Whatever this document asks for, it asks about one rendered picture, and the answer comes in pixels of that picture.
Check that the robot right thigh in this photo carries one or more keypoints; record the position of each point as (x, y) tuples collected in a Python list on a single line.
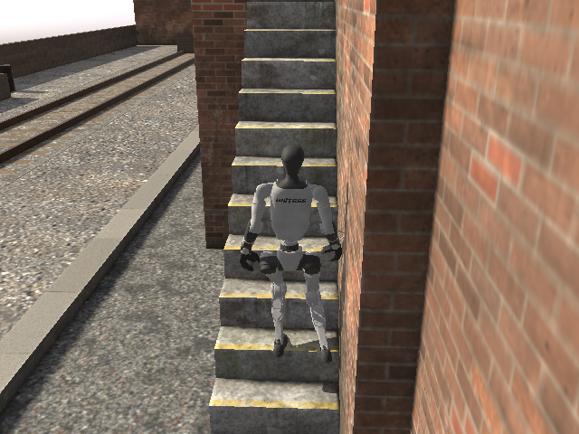
[(311, 264)]

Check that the robot thigh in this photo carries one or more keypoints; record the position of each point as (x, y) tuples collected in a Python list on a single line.
[(311, 264), (269, 266)]

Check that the robot left forearm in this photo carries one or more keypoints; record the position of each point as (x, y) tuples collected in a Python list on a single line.
[(248, 240)]

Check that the robot right forearm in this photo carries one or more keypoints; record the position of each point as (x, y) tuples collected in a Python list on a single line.
[(333, 239)]

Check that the robot left hand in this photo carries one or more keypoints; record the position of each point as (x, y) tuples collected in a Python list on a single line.
[(253, 257)]

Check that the right robot upper arm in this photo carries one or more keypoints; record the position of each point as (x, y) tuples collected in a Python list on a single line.
[(319, 193)]

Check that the robot right hand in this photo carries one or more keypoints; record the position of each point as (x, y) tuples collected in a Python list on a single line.
[(337, 255)]

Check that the left robot upper arm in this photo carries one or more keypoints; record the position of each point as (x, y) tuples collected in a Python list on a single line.
[(258, 206)]

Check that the robot left thigh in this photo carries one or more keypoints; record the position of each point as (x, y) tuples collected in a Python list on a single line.
[(269, 266)]

